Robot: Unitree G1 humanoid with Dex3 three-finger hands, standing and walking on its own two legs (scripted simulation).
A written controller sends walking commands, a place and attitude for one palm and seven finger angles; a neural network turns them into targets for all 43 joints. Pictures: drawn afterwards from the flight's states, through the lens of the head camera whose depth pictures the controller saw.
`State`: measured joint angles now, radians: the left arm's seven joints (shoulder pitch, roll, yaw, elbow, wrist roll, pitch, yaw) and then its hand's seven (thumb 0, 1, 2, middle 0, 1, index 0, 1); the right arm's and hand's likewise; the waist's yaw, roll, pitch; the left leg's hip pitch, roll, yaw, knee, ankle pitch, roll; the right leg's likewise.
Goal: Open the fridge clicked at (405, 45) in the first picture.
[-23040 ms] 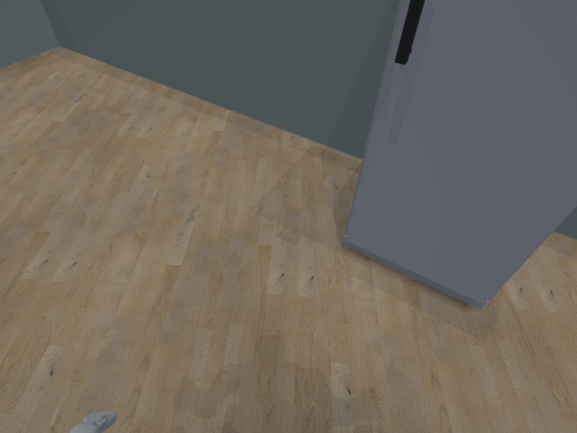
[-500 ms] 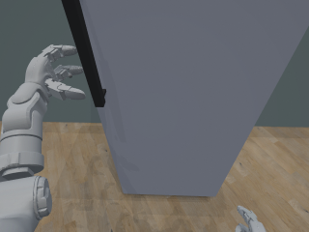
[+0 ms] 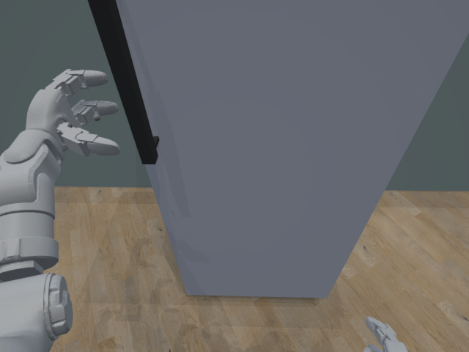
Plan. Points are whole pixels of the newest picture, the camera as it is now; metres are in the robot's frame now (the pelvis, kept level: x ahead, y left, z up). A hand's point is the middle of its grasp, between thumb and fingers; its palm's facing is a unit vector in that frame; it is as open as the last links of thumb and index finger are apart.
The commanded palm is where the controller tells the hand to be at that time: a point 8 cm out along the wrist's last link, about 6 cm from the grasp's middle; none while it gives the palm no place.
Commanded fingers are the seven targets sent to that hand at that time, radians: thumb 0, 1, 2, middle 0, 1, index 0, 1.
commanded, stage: move the hooked fingers beside the handle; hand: left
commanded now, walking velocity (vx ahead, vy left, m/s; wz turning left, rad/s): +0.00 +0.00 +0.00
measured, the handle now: (134, 85) +0.46 +0.19 +0.26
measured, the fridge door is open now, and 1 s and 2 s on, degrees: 0 0 0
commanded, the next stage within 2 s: feel for the door with the fingertips in 0.98 s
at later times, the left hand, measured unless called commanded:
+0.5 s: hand (90, 119) +0.40 +0.25 +0.23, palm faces +0.05 -1.00 +0.00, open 14.0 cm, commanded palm +0.37 +0.30 +0.24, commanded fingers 0.00 -0.50 0.30 -0.30 -1.20 -0.30 -1.20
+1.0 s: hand (89, 122) +0.39 +0.24 +0.23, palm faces +0.06 -1.00 -0.03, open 14.0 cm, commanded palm +0.36 +0.29 +0.24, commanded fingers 0.00 -0.50 0.30 -0.30 -1.20 -0.30 -1.20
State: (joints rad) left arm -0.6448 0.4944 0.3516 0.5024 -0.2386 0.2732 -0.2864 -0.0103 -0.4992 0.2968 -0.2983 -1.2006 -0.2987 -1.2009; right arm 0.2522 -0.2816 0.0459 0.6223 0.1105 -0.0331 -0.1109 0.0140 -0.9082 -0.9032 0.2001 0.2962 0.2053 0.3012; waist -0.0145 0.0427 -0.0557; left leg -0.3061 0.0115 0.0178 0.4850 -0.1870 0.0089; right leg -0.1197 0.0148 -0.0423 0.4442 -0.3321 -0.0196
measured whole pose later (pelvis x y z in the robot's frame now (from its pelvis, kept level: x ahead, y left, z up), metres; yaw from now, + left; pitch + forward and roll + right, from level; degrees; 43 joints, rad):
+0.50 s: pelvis -0.01 +0.00 +0.00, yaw +0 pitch +1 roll -1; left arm -0.70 0.54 0.36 0.63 -0.23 0.26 -0.33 -0.01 -0.50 0.30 -0.30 -1.20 -0.30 -1.20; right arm 0.25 -0.28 0.05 0.62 0.12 -0.04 -0.11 0.01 -0.91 -0.90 0.20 0.30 0.21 0.30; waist -0.02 0.04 -0.06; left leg -0.35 0.02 0.01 0.51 -0.19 0.01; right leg -0.16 0.02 -0.05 0.47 -0.33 -0.02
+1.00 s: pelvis +0.00 +0.00 +0.00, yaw +0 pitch +1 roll +0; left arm -0.60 0.51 0.38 0.46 -0.24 0.27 -0.30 -0.01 -0.50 0.30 -0.30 -1.20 -0.30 -1.20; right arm 0.26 -0.28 0.05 0.60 0.11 -0.03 -0.11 0.01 -0.91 -0.90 0.20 0.30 0.21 0.30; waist -0.01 0.04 -0.06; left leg -0.32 0.01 0.02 0.50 -0.20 0.01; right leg -0.13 0.02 -0.04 0.46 -0.34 -0.02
